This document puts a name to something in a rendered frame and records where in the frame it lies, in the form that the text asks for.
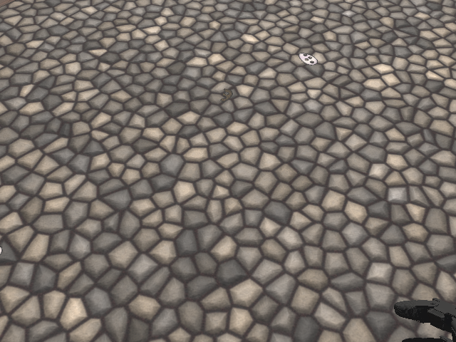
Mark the robot right hand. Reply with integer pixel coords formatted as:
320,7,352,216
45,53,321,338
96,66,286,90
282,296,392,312
394,298,456,342

